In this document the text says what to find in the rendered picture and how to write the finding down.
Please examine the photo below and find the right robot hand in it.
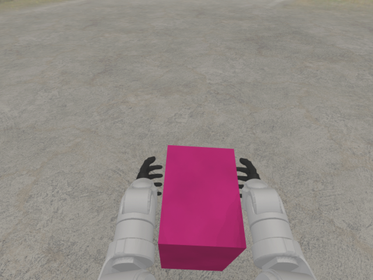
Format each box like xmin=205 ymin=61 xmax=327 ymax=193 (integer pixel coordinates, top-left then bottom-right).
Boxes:
xmin=236 ymin=158 xmax=260 ymax=198

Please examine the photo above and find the carton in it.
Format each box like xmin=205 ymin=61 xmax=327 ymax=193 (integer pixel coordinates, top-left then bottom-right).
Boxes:
xmin=158 ymin=145 xmax=247 ymax=271

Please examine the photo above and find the robot right forearm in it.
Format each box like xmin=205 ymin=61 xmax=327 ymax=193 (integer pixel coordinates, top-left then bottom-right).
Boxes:
xmin=242 ymin=178 xmax=317 ymax=280

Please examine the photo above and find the left robot hand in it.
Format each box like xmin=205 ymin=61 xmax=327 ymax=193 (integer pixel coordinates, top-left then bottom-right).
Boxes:
xmin=136 ymin=156 xmax=163 ymax=195

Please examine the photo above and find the robot left forearm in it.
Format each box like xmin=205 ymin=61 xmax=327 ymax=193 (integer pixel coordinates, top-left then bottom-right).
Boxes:
xmin=98 ymin=178 xmax=157 ymax=280

